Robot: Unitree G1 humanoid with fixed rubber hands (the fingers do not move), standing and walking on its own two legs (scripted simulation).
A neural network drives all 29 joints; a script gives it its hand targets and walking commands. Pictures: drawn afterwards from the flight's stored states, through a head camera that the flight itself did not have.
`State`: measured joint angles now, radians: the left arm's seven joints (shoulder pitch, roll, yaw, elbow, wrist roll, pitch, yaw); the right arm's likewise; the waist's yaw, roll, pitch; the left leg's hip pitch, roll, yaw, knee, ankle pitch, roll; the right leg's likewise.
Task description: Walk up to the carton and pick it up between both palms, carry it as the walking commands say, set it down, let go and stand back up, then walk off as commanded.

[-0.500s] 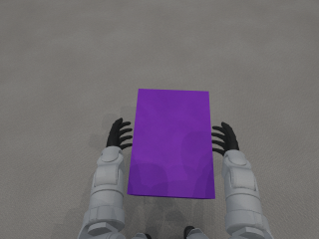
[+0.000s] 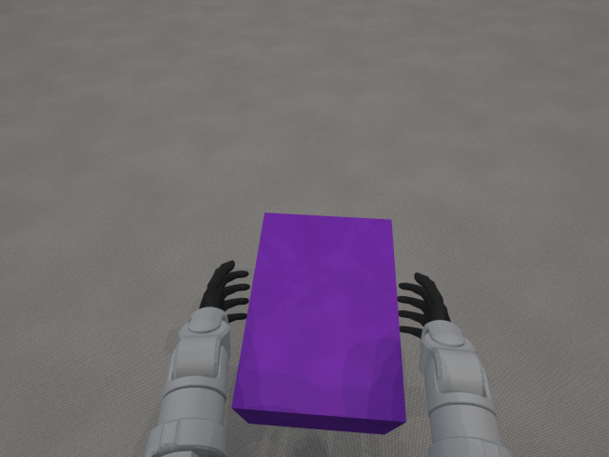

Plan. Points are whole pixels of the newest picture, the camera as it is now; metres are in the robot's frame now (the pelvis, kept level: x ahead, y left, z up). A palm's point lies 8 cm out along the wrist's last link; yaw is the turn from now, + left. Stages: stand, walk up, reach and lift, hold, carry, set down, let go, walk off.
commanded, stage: reach and lift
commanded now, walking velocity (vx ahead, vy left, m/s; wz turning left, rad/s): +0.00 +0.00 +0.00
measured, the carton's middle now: (321, 319) +0.36 +0.00 -0.07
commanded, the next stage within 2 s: hold in 1.36 s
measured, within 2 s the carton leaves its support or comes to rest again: neither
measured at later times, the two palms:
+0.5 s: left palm (198, 314) +0.29 +0.15 +0.06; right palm (439, 323) +0.29 -0.15 +0.05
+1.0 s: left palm (198, 317) +0.29 +0.15 +0.06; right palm (440, 323) +0.29 -0.15 +0.05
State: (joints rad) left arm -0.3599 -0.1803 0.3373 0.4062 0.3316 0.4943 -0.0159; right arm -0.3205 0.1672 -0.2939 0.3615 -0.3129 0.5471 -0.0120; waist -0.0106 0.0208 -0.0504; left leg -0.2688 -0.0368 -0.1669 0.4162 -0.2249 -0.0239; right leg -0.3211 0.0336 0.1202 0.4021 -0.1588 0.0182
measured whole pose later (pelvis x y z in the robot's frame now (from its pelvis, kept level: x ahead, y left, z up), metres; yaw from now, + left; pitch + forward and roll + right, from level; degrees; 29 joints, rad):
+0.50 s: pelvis -0.01 +0.00 +0.00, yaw +0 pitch -6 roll +0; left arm -0.37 -0.18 0.34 0.35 0.35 0.71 -0.02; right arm -0.36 0.18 -0.29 0.32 -0.35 0.76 0.00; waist 0.00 0.02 -0.01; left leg -0.04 -0.04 -0.15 0.36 -0.21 -0.02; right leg -0.10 0.02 0.12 0.36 -0.16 0.02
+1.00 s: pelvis +0.00 +0.00 +0.01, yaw +0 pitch -5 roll +0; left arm -0.31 -0.16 0.27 0.28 0.33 0.72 -0.03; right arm -0.30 0.16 -0.24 0.26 -0.32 0.76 0.00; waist 0.00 0.02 -0.01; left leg -0.03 -0.02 -0.15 0.32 -0.20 -0.02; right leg -0.08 0.03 0.11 0.32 -0.14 0.01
